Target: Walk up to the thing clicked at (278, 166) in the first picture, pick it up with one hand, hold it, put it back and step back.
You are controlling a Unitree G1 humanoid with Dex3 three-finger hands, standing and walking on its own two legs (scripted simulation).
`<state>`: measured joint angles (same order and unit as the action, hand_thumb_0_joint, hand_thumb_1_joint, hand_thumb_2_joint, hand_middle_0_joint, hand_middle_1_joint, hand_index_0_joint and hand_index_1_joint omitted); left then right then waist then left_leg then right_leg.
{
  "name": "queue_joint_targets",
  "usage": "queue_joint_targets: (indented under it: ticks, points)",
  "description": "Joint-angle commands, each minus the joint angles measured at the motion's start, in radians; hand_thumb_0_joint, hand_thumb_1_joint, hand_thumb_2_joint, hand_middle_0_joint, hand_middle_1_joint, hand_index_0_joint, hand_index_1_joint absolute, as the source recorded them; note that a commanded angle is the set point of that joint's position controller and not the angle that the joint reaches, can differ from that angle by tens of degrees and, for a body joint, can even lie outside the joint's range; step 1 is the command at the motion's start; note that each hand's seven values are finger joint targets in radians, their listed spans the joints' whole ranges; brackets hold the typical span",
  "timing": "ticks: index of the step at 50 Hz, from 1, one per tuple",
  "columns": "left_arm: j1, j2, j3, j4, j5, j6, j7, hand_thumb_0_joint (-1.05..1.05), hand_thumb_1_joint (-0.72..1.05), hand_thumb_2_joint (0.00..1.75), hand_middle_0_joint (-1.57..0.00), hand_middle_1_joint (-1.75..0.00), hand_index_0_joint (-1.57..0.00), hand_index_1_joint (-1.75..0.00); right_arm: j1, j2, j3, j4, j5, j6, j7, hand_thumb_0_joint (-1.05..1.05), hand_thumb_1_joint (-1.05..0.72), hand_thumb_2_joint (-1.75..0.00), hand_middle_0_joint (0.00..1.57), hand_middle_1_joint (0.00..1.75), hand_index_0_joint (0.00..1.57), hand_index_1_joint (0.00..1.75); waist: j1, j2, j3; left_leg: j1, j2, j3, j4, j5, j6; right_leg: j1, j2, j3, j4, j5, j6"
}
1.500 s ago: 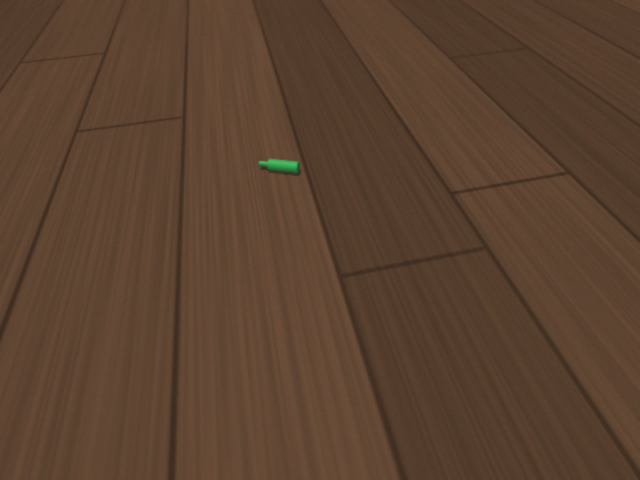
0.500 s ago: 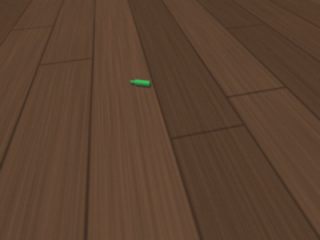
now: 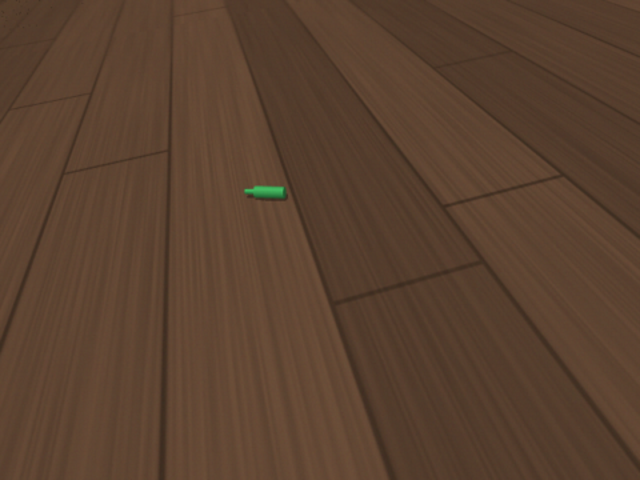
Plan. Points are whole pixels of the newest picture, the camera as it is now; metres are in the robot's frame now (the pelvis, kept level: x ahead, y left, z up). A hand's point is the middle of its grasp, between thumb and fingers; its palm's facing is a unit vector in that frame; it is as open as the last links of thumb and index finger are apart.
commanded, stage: walk up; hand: left
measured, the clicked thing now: (264, 192) +1.53 +0.38 -0.74
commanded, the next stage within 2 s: none
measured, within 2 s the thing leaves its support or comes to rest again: neither
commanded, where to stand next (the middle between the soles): +1.14 +0.19 m, yaw -6 degrees
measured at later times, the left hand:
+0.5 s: hand (154, 380) +0.31 +0.34 -0.14, palm faces -0.10 -0.92 -0.38, open 7.4 cm
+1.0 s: hand (179, 272) +0.53 +0.34 -0.12, palm faces -0.07 -0.90 -0.43, open 7.4 cm
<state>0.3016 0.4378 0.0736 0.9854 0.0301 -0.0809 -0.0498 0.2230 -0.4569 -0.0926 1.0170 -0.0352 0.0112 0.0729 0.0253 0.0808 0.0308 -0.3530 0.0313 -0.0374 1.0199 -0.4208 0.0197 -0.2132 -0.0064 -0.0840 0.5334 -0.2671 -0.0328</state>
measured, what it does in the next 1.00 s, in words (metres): walks ahead: left foot, then right foot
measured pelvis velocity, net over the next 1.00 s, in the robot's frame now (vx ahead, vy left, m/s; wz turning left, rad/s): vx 0.48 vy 0.05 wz -0.06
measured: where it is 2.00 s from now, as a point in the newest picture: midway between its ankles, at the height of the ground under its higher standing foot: (310, 295)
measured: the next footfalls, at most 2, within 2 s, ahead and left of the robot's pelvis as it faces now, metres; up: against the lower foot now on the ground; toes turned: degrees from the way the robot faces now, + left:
left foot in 0.32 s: +0.31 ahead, +0.18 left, +0.00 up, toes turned +5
right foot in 0.70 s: +0.50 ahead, -0.08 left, +0.00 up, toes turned -8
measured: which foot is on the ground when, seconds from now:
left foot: up 0.00-0.30, down 0.32-0.72, up 0.74-1.00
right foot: down 0.00-0.34, up 0.36-0.68, down 0.70-1.00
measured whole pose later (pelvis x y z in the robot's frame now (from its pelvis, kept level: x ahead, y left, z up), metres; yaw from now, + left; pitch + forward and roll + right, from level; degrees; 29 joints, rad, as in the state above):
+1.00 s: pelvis +0.48 +0.05 +0.00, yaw -3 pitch -2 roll -1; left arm 0.35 0.42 0.04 0.88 0.01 -0.12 -0.04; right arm 0.24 -0.44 -0.07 0.88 -0.03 -0.01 0.10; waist 0.03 0.08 0.06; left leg -0.54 0.13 0.00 0.83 -0.25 -0.01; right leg -0.18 -0.03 -0.08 0.49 -0.28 -0.02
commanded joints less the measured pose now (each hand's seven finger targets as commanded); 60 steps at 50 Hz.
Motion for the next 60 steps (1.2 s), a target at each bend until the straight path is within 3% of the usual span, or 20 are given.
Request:
queue_joint_targets:
  ticks: [1,9,12,15,16,17,18,20,23,27,33,34,36,37,42,50,55,56,58,60]
  points:
    - [-0.055,0.268,0.057,-0.096,-0.025,-0.035,0.023,0.00,0.90,0.90,-0.20,-0.30,-0.20,-0.30,-0.029,-0.182,-0.043,-0.101,0.006,-0.051,0.016,0.00,-0.90,-0.90,0.20,0.30,0.20,0.30,-0.024,-0.176,0.073,-0.226,0.081,-0.063,-0.006,0.163,-0.015,0.050,-0.265,0.366,-0.434,-0.320,-0.128]
    - [0.002,0.301,0.068,-0.123,-0.022,-0.048,0.024,0.00,0.90,0.90,-0.20,-0.30,-0.20,-0.30,-0.185,-0.157,-0.042,-0.202,-0.002,-0.052,0.049,0.00,-0.90,-0.90,0.20,0.30,0.20,0.30,0.016,-0.152,0.114,-0.172,0.126,0.023,-0.353,0.270,-0.033,0.046,-0.232,0.189,-0.387,-0.163,-0.146]
    - [0.020,0.297,0.059,-0.122,-0.022,-0.040,0.024,0.00,0.90,0.90,-0.20,-0.30,-0.20,-0.30,-0.198,-0.143,-0.046,-0.207,0.002,-0.059,0.050,0.00,-0.90,-0.90,0.20,0.30,0.20,0.30,0.013,-0.140,0.086,-0.035,0.082,0.098,-0.409,0.279,-0.011,0.040,-0.234,0.144,-0.308,0.085,-0.142]
    - [0.003,0.282,0.046,-0.138,-0.024,-0.031,0.031,0.00,0.90,0.90,-0.20,-0.30,-0.20,-0.30,0.013,-0.170,-0.071,-0.160,-0.005,-0.070,0.028,0.00,-0.90,-0.90,0.20,0.30,0.20,0.30,-0.103,-0.073,-0.025,0.259,0.006,0.140,-0.519,0.216,0.034,0.010,-0.180,0.059,0.069,0.411,-0.099]
    - [0.054,0.213,0.026,-0.145,-0.024,-0.022,0.034,0.00,0.90,0.90,-0.20,-0.30,-0.20,-0.30,0.197,-0.245,-0.101,-0.112,-0.021,-0.077,0.012,0.00,-0.90,-0.90,0.20,0.30,0.20,0.30,-0.169,0.103,-0.149,0.503,0.085,-0.005,-0.565,0.072,0.098,-0.144,-0.100,0.013,0.415,0.316,-0.052]
    - [0.082,0.120,0.001,-0.171,-0.048,-0.026,0.035,0.00,0.90,0.90,-0.20,-0.30,-0.20,-0.30,0.241,-0.335,-0.122,-0.140,-0.015,-0.089,-0.001,0.00,-0.90,-0.90,0.20,0.30,0.20,0.30,-0.171,0.342,-0.177,0.657,0.346,-0.495,-0.694,-0.034,0.178,-0.454,0.094,0.061,0.662,-0.215,-0.006]
    - [0.030,0.222,0.015,-0.164,-0.041,-0.026,0.050,0.00,0.90,0.90,-0.20,-0.30,-0.20,-0.30,0.195,-0.349,-0.126,-0.158,0.031,-0.087,-0.004,0.00,-0.90,-0.90,0.20,0.30,0.20,0.30,-0.171,0.175,-0.208,0.595,0.412,-0.621,-0.772,-0.079,0.263,-0.481,0.042,0.184,0.737,-0.272,-0.042]
    - [0.028,0.232,0.010,-0.142,-0.053,-0.032,0.041,0.00,0.90,0.90,-0.20,-0.30,-0.20,-0.30,0.062,-0.254,-0.088,-0.198,0.039,-0.083,-0.015,0.00,-0.90,-0.90,0.20,0.30,0.20,0.30,-0.091,0.027,-0.069,0.403,0.330,-0.319,-0.742,0.014,0.218,-0.457,-0.039,0.210,0.727,-0.125,-0.041]
    - [0.068,0.201,0.017,-0.104,-0.051,-0.021,0.021,0.00,0.90,0.90,-0.20,-0.30,-0.20,-0.30,0.010,-0.194,-0.052,-0.210,0.037,-0.100,-0.018,0.00,-0.90,-0.90,0.20,0.30,0.20,0.30,-0.035,0.050,0.011,0.196,0.259,-0.097,-0.751,0.262,0.197,-0.315,-0.090,0.164,0.534,-0.084,-0.004]
    - [-0.050,0.173,0.017,-0.163,-0.031,-0.018,0.001,0.00,0.90,0.90,-0.20,-0.30,-0.20,-0.30,0.036,-0.214,-0.053,-0.237,0.016,-0.111,-0.016,0.00,-0.90,-0.90,0.20,0.30,0.20,0.30,-0.065,0.079,0.025,0.217,0.274,-0.027,-0.739,0.392,0.242,-0.314,-0.117,0.074,0.262,-0.048,0.022]
    - [0.044,0.201,0.053,-0.115,-0.023,-0.021,-0.004,0.00,0.90,0.90,-0.20,-0.30,-0.20,-0.30,-0.032,-0.192,-0.034,-0.283,0.027,-0.094,-0.009,0.00,-0.90,-0.90,0.20,0.30,0.20,0.30,0.041,-0.026,-0.031,-0.049,0.169,0.085,-0.531,0.153,0.137,0.126,-0.026,-0.015,0.099,0.141,-0.016]
    - [0.143,0.237,0.073,-0.092,-0.022,-0.027,0.007,0.00,0.90,0.90,-0.20,-0.30,-0.20,-0.30,-0.008,-0.155,-0.018,-0.283,0.021,-0.093,-0.010,0.00,-0.90,-0.90,0.20,0.30,0.20,0.30,0.094,-0.154,-0.094,-0.104,0.123,0.121,-0.303,0.201,0.110,0.276,-0.026,0.030,0.064,0.045,-0.035]
    - [0.228,0.384,0.097,-0.124,-0.024,-0.044,0.032,0.00,0.90,0.90,-0.20,-0.30,-0.20,-0.30,0.056,-0.119,0.000,-0.298,0.027,-0.082,-0.014,0.00,-0.90,-0.90,0.20,0.30,0.20,0.30,0.103,-0.349,-0.117,-0.348,-0.063,0.068,0.175,-0.126,0.018,0.332,-0.440,0.807,-0.320,-0.319,-0.181]
    - [0.128,0.374,0.085,-0.146,-0.036,-0.040,0.034,0.00,0.90,0.90,-0.20,-0.30,-0.20,-0.30,0.028,-0.205,-0.025,-0.269,0.021,-0.071,-0.023,0.00,-0.90,-0.90,0.20,0.30,0.20,0.30,0.067,-0.208,-0.065,-0.343,0.009,-0.034,0.244,-0.099,0.016,0.221,-0.453,0.826,-0.331,-0.400,-0.232]
    - [-0.015,0.270,0.059,-0.174,-0.033,-0.048,0.035,0.00,0.90,0.90,-0.20,-0.30,-0.20,-0.30,0.103,-0.184,-0.031,-0.184,0.021,-0.055,-0.004,0.00,-0.90,-0.90,0.20,0.30,0.20,0.30,-0.022,-0.214,0.044,-0.233,0.100,-0.028,0.058,0.114,-0.006,-0.016,-0.266,0.342,-0.309,-0.153,-0.175]
    - [0.046,0.293,0.069,-0.172,-0.027,-0.060,0.032,0.00,0.90,0.90,-0.20,-0.30,-0.20,-0.30,-0.073,-0.143,-0.036,-0.241,0.004,-0.062,0.032,0.00,-0.90,-0.90,0.20,0.30,0.20,0.30,0.023,-0.183,0.033,-0.171,0.103,0.059,-0.310,0.224,-0.025,0.016,-0.247,0.184,-0.270,-0.049,-0.176]
    - [-0.014,0.293,0.049,-0.180,-0.025,-0.041,0.037,0.00,0.90,0.90,-0.20,-0.30,-0.20,-0.30,0.048,-0.162,-0.059,-0.199,0.008,-0.074,0.028,0.00,-0.90,-0.90,0.20,0.30,0.20,0.30,-0.089,-0.130,-0.019,0.198,0.026,0.134,-0.453,0.213,0.011,-0.120,-0.229,0.102,-0.035,0.139,-0.121]
    - [0.015,0.242,0.032,-0.180,-0.021,-0.037,0.038,0.00,0.90,0.90,-0.20,-0.30,-0.20,-0.30,0.191,-0.212,-0.078,-0.155,0.003,-0.082,0.014,0.00,-0.90,-0.90,0.20,0.30,0.20,0.30,-0.150,0.015,-0.110,0.371,0.015,0.093,-0.511,0.142,0.046,-0.152,-0.160,0.046,0.261,0.229,-0.085]
    - [0.078,0.191,0.008,-0.183,-0.045,-0.031,0.051,0.00,0.90,0.90,-0.20,-0.30,-0.20,-0.30,0.221,-0.358,-0.109,-0.188,0.024,-0.088,-0.010,0.00,-0.90,-0.90,0.20,0.30,0.20,0.30,-0.146,0.262,-0.127,0.475,0.399,-0.592,-0.794,-0.100,0.198,-0.510,0.036,0.078,0.674,-0.270,-0.024]
    - [0.041,0.245,0.009,-0.148,-0.045,-0.019,0.053,0.00,0.90,0.90,-0.20,-0.30,-0.20,-0.30,0.103,-0.273,-0.081,-0.218,0.039,-0.082,-0.019,0.00,-0.90,-0.90,0.20,0.30,0.20,0.30,-0.085,0.036,-0.009,0.280,0.314,-0.357,-0.766,-0.028,0.145,-0.477,-0.053,0.203,0.692,-0.138,-0.033]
